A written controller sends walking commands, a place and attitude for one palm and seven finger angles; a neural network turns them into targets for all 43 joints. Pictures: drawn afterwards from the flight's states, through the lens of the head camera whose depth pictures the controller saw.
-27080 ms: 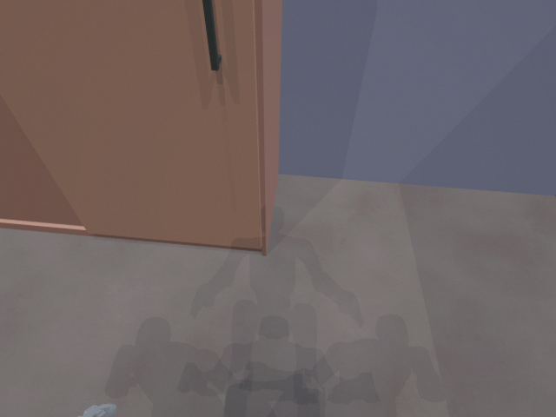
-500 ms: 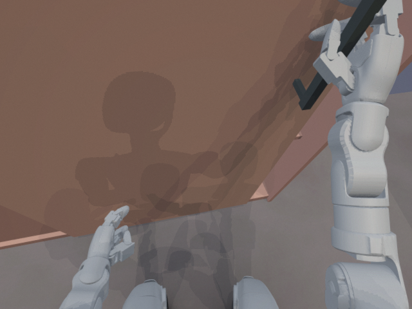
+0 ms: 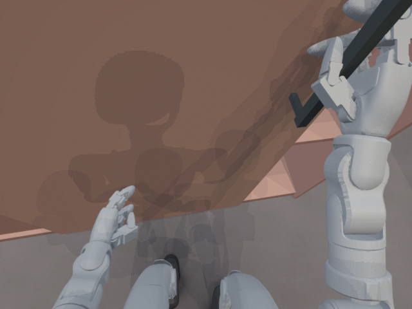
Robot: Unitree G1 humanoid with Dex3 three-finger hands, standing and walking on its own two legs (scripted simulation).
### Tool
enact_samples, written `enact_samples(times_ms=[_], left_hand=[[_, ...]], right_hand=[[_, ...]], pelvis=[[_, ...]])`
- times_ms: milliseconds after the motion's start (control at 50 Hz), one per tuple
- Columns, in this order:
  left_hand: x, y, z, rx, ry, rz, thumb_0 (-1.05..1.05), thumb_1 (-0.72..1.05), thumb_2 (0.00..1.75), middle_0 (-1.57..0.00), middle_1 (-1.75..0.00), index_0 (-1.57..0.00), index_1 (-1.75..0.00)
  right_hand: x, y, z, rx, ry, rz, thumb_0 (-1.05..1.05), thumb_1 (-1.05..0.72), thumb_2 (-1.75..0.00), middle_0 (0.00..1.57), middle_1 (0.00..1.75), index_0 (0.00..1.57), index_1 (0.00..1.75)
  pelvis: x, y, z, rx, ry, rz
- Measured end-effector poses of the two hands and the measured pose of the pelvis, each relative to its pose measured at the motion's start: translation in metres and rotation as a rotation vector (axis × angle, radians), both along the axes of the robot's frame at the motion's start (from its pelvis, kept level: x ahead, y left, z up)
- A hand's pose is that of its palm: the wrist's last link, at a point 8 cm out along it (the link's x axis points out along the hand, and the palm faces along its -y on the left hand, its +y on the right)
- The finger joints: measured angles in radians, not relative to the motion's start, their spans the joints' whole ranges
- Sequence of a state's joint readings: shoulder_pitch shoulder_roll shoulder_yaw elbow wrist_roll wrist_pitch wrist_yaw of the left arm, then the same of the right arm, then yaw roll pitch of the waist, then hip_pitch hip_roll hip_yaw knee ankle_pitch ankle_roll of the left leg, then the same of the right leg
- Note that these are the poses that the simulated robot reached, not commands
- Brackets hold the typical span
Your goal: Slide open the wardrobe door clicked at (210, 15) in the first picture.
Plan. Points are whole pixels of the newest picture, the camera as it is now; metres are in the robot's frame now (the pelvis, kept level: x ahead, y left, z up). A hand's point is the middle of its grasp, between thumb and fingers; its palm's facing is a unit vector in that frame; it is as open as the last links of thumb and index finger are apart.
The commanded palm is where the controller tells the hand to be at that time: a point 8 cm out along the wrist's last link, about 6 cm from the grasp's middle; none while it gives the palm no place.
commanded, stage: step sideways, sliding the door along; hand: right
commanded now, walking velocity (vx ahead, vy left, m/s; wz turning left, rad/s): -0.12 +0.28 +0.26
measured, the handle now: (346, 44) +0.41 -0.14 +0.25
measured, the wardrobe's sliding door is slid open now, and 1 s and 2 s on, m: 0.30 0.52 0.52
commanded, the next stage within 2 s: stop walking and hold the door there in 0.72 s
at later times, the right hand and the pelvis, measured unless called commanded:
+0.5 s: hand (129, 99) +0.33 +0.10 +0.23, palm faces +0.01 +1.00 -0.07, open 6.4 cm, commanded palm +0.31 +0.08 +0.22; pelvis -0.06 +0.16 +0.00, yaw +9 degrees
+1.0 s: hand (139, 93) +0.34 +0.09 +0.23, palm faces +0.36 +0.89 -0.27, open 6.3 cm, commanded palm +0.30 +0.05 +0.21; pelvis -0.11 +0.31 -0.01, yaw +12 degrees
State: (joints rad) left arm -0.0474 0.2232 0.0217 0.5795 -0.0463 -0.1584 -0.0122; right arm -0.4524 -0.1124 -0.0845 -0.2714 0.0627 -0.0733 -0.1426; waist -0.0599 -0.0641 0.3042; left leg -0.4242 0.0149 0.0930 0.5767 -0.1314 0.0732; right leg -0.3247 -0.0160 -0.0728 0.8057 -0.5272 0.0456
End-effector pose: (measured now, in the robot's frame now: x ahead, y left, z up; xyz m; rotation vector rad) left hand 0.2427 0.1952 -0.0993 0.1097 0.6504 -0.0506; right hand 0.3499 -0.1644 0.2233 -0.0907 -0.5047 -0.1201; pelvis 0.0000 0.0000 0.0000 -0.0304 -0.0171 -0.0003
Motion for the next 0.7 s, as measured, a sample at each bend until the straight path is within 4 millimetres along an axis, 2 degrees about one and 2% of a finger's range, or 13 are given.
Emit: enact_samples(times_ms=[80,160,280,360,420,480,580,660,700], left_hand=[[-0.02,0.019,0.007,0.055,0.019,0.005,0.01,0.9,0.89,-0.2,-0.3,-0.19,-0.3],[-0.045,0.034,0.014,0.053,0.06,0.01,0.01,0.9,0.89,-0.2,-0.3,-0.19,-0.3],[-0.076,0.069,0.02,0.012,0.098,0.088,0.01,0.9,0.89,-0.2,-0.3,-0.2,-0.3],[-0.089,0.106,0.017,-0.026,0.065,0.128,0.01,0.9,0.89,-0.2,-0.3,-0.2,-0.3],[-0.094,0.143,0.005,-0.053,0.02,0.149,0.01,0.9,0.89,-0.2,-0.3,-0.2,-0.3],[-0.106,0.184,-0.001,-0.025,0.018,0.204,0.01,0.9,0.89,-0.2,-0.3,-0.2,-0.3],[-0.144,0.239,0.008,0.065,0.065,0.277,0.01,0.9,0.89,-0.2,-0.3,-0.19,-0.3],[-0.179,0.269,0.007,0.141,0.113,0.285,0.01,0.9,0.9,-0.2,-0.3,-0.19,-0.3],[-0.195,0.278,0.007,0.145,0.164,0.27,0.01,0.91,0.9,-0.19,-0.3,-0.19,-0.3]], right_hand=[[-0.004,0.033,-0.003,0.001,-0.04,0.118,0.0,-0.81,-0.82,0.47,1.42,0.15,1.26],[-0.01,0.067,-0.002,-0.011,-0.031,0.189,0.0,-0.8,-0.81,0.43,1.42,0.16,1.2],[-0.018,0.116,0.002,-0.036,0.004,0.242,0.02,-0.77,-0.79,0.44,1.41,0.2,1.23],[-0.025,0.151,0.003,-0.059,0.008,0.221,0.01,-0.76,-0.81,0.47,1.41,0.19,1.27],[-0.03,0.179,0.002,-0.064,-0.006,0.169,0.0,-0.76,-0.83,0.5,1.41,0.16,1.3],[-0.037,0.207,0.003,-0.041,0.027,0.142,0.0,-0.79,-0.85,0.5,1.4,0.14,1.32],[-0.041,0.212,0.004,-0.004,0.067,0.046,0.01,-0.82,-0.86,0.49,1.4,0.14,1.34],[-0.041,0.212,0.004,0.019,0.057,0.038,0.02,-0.81,-0.86,0.47,1.4,0.16,1.29],[-0.042,0.213,0.004,0.027,0.066,0.023,0.02,-0.8,-0.86,0.47,1.4,0.17,1.27]], pelvis=[[-0.01,0.011,-0.005,0.015,-0.005,0.011],[-0.015,0.026,0.002,0.045,-0.019,0.057],[-0.019,0.064,0.014,0.09,-0.018,0.147],[-0.028,0.104,0.009,0.086,-0.024,0.171],[-0.038,0.14,-0.006,0.058,-0.033,0.162],[-0.053,0.156,-0.004,0.036,-0.021,0.161],[-0.077,0.177,0.008,-0.014,0.004,0.16],[-0.092,0.194,-0.004,0.018,0.011,0.143],[-0.098,0.207,-0.003,0.018,-0.009,0.146]])
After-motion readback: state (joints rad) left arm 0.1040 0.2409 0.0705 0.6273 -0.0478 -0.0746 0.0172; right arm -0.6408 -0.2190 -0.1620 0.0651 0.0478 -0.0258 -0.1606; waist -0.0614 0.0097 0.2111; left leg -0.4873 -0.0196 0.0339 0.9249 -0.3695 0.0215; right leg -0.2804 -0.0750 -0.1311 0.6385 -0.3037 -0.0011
